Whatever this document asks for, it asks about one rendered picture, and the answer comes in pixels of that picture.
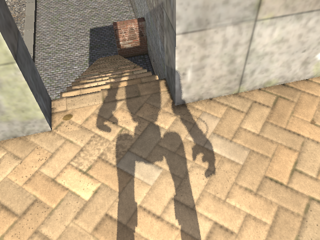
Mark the stairs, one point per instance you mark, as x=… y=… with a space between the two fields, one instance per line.
x=107 y=73

